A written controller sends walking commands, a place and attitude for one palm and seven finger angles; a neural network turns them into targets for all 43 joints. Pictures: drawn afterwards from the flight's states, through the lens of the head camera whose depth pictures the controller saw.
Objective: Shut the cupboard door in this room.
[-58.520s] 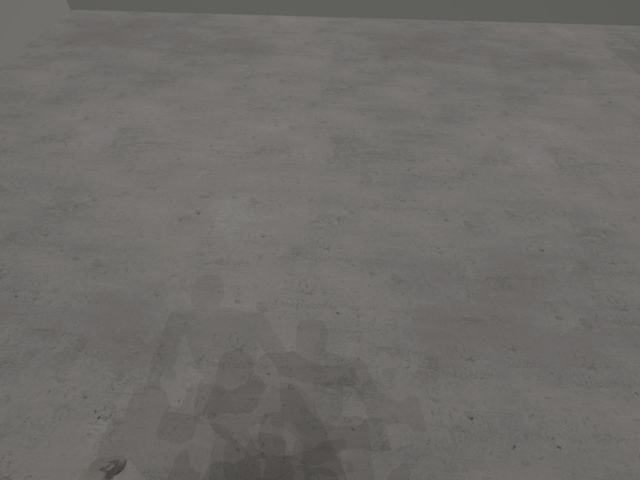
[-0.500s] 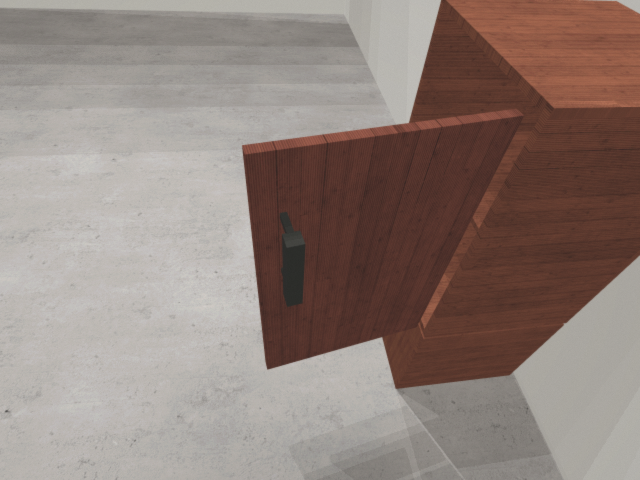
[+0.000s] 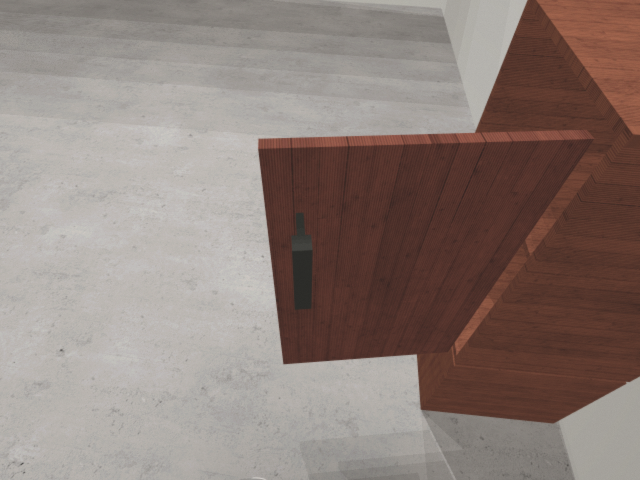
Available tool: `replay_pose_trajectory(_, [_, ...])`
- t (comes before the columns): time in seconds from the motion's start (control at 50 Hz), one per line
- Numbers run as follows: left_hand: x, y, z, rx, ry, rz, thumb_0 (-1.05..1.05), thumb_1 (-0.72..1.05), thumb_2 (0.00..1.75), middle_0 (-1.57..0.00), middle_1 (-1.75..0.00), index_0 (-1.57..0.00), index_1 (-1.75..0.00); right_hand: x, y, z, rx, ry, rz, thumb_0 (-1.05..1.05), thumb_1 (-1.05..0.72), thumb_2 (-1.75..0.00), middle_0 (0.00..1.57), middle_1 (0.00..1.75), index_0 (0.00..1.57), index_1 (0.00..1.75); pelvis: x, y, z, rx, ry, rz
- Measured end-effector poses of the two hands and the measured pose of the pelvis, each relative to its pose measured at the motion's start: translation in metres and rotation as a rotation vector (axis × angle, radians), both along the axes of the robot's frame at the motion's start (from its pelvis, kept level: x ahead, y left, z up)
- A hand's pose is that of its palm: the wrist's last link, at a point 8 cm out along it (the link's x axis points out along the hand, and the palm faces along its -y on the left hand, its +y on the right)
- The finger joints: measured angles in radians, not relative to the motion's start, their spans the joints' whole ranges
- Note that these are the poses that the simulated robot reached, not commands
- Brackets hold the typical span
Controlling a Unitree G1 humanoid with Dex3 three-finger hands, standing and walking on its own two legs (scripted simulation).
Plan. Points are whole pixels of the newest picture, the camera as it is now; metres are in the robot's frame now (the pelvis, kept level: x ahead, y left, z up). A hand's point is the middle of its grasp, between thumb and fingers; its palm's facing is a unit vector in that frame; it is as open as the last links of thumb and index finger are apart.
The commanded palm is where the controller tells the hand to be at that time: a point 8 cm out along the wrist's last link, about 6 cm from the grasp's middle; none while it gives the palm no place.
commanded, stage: shuffle to correct the standing spot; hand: left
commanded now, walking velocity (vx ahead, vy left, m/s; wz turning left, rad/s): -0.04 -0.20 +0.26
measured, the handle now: (301, 262) +0.38 +0.05 +0.05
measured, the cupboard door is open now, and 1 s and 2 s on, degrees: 100 100 100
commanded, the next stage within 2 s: come to a stop and stand still in 0.68 s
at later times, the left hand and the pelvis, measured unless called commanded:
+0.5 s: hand out of the picture +0.00 +0.10 -0.17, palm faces +0.13 -0.98 -0.14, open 7.3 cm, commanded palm none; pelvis +0.00 -0.08 +0.02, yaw +5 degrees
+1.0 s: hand out of the picture -0.02 +0.01 -0.18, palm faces +0.14 -0.98 -0.14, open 7.2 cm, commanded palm none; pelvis -0.05 -0.17 +0.01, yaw +5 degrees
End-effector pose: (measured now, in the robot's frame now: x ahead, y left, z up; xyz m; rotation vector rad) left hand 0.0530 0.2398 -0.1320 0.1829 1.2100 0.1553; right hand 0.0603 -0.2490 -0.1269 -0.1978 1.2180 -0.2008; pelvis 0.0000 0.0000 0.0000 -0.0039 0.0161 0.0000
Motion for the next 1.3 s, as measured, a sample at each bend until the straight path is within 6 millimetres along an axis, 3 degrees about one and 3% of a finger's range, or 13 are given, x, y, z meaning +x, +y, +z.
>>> replay_pose_trajectory(0.12, [-0.022, -0.027, 0.001, -0.012, 0.034, 0.075, 0.00, 0.91, 0.90, -0.20, -0.30, -0.20, -0.30, 0.019, -0.016, 0.004, 0.001, 0.027, 0.049, 0.01, -0.90, -0.90, 0.20, 0.30, 0.20, 0.30, 0.006, -0.020, 0.005, -0.011, -0.006, 0.056])
replay_pose_trajectory(0.22, [-0.044, -0.047, -0.017, -0.068, 0.095, 0.119, 0.00, 0.91, 0.90, -0.20, -0.30, -0.20, -0.30, 0.031, -0.013, 0.004, -0.004, 0.020, 0.093, 0.01, -0.90, -0.90, 0.20, 0.30, 0.19, 0.30, 0.012, -0.029, -0.001, -0.028, -0.005, 0.086])
replay_pose_trajectory(0.28, [-0.058, -0.059, -0.027, -0.097, 0.152, 0.134, 0.00, 0.91, 0.90, -0.20, -0.30, -0.20, -0.30, 0.029, -0.009, 0.005, -0.007, 0.031, 0.110, 0.01, -0.90, -0.90, 0.20, 0.30, 0.19, 0.30, 0.012, -0.036, -0.002, -0.008, -0.013, 0.088])
replay_pose_trajectory(0.34, [-0.067, -0.070, -0.023, -0.114, 0.196, 0.143, 0.00, 0.91, 0.90, -0.20, -0.30, -0.20, -0.30, 0.022, -0.017, 0.012, -0.026, 0.041, 0.105, 0.01, -0.92, -0.90, 0.20, 0.30, 0.20, 0.30, 0.011, -0.044, 0.006, -0.011, -0.020, 0.091])
replay_pose_trajectory(0.5, [-0.062, -0.091, -0.005, -0.095, 0.184, 0.147, 0.00, 0.91, 0.90, -0.20, -0.30, -0.20, -0.30, -0.003, -0.064, 0.019, -0.041, 0.107, 0.092, 0.01, -0.91, -0.90, 0.20, 0.30, 0.20, 0.30, 0.000, -0.078, 0.018, -0.038, -0.012, 0.096])
replay_pose_trajectory(0.64, [-0.044, -0.117, -0.003, -0.010, 0.082, 0.113, 0.00, 0.91, 0.90, -0.20, -0.30, -0.20, -0.30, -0.023, -0.128, -0.004, -0.031, 0.136, 0.051, 0.01, -0.90, -0.90, 0.20, 0.30, 0.20, 0.30, -0.013, -0.126, 0.002, -0.017, -0.005, 0.099])
replay_pose_trajectory(0.74, [-0.048, -0.142, -0.002, -0.012, 0.056, 0.098, 0.00, 0.91, 0.90, -0.20, -0.30, -0.20, -0.30, -0.026, -0.151, 0.001, -0.047, 0.125, 0.040, 0.01, -0.90, -0.90, 0.20, 0.30, 0.20, 0.30, -0.023, -0.144, 0.005, -0.013, -0.016, 0.097])
replay_pose_trajectory(0.9, [-0.064, -0.175, -0.028, -0.098, 0.041, 0.111, 0.00, 0.91, 0.90, -0.20, -0.30, -0.20, -0.30, -0.034, -0.146, 0.008, -0.047, 0.040, 0.071, 0.01, -0.91, -0.90, 0.20, 0.30, 0.19, 0.30, -0.039, -0.161, -0.002, -0.028, -0.037, 0.089])
replay_pose_trajectory(0.96, [-0.077, -0.180, -0.024, -0.096, 0.063, 0.127, 0.00, 0.94, 0.90, -0.21, -0.30, -0.20, -0.30, -0.047, -0.140, 0.011, -0.028, 0.049, 0.087, 0.01, -0.91, -0.90, 0.20, 0.30, 0.19, 0.30, -0.044, -0.166, 0.004, -0.014, -0.050, 0.086])
replay_pose_trajectory(1.08, [-0.111, -0.193, -0.009, -0.085, 0.115, 0.142, 0.00, 0.94, 0.90, -0.20, -0.30, -0.20, -0.30, -0.069, -0.148, 0.008, 0.013, 0.101, 0.095, 0.01, -0.94, -0.90, 0.20, 0.30, 0.20, 0.30, -0.051, -0.173, 0.013, -0.005, -0.047, 0.094])
replay_pose_trajectory(1.22, [-0.150, -0.222, -0.005, -0.092, 0.206, 0.157, 0.00, 0.92, 0.90, -0.20, -0.30, -0.20, -0.30, -0.093, -0.160, -0.001, 0.060, 0.173, 0.079, 0.01, -0.92, -0.90, 0.20, 0.30, 0.20, 0.30, -0.051, -0.189, 0.013, 0.003, -0.044, 0.100])
replay_pose_trajectory(1.3, [-0.163, -0.238, -0.005, -0.111, 0.252, 0.162, 0.00, 0.91, 0.90, -0.20, -0.30, -0.20, -0.30, -0.102, -0.161, -0.001, 0.072, 0.200, 0.067, 0.01, -0.91, -0.90, 0.20, 0.30, 0.20, 0.30, -0.046, -0.195, 0.015, 0.005, -0.047, 0.097])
